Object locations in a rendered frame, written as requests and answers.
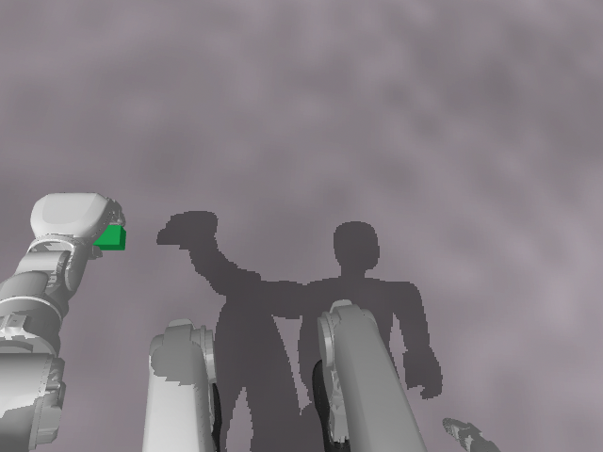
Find right robot hand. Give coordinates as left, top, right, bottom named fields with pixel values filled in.
left=442, top=418, right=500, bottom=452

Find left robot hand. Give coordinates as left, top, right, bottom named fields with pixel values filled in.
left=30, top=192, right=125, bottom=260

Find left robot arm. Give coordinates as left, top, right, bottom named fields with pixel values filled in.
left=0, top=234, right=89, bottom=452

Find small box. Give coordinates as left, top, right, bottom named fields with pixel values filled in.
left=92, top=225, right=126, bottom=250

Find right robot foot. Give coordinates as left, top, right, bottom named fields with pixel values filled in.
left=312, top=360, right=350, bottom=452

